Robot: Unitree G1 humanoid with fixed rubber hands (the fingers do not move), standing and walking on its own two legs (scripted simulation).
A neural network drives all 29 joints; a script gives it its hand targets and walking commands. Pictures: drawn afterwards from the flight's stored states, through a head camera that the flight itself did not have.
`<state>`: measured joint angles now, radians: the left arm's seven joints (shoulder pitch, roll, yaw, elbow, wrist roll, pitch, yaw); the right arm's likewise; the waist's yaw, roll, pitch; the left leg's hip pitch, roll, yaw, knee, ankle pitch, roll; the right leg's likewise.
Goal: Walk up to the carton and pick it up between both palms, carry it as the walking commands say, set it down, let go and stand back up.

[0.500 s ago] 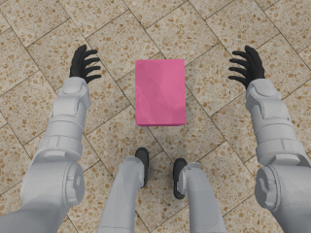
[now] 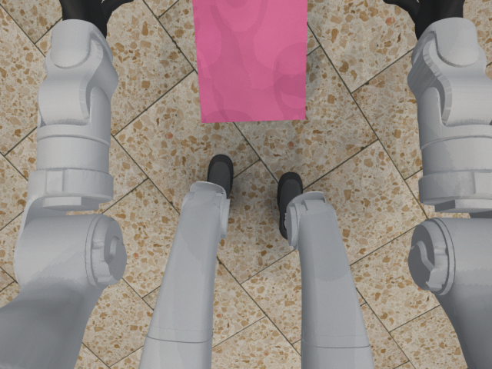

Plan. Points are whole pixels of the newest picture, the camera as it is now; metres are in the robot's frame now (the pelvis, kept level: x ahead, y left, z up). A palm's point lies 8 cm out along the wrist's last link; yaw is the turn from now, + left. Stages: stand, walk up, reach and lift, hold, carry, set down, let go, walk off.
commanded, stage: reach and lift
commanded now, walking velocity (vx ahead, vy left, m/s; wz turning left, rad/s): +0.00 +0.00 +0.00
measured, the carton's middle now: (251, 56) +0.51 +0.04 -0.52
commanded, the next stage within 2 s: none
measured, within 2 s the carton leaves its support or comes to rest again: neither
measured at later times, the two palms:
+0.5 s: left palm (140, 28) +0.52 +0.22 -0.32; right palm (374, 26) +0.54 -0.15 -0.32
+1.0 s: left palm (165, 44) +0.51 +0.21 -0.45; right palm (345, 43) +0.53 -0.15 -0.44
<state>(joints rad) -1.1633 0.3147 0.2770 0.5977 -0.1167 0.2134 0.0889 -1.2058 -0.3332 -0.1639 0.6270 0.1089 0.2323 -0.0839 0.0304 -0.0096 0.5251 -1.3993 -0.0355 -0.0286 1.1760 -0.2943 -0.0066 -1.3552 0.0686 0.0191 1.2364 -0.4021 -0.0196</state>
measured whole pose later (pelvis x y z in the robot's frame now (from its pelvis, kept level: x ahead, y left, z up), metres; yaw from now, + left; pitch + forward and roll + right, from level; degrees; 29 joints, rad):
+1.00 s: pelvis -0.02 +0.01 -0.26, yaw -1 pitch +32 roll -1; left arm -1.45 0.38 0.12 0.99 -0.25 0.12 0.14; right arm -1.50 -0.38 -0.08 1.03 0.20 0.13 -0.12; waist 0.04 -0.01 0.52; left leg -2.20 -0.03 0.01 2.13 -0.49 0.01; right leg -2.12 0.08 -0.01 2.20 -0.64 0.01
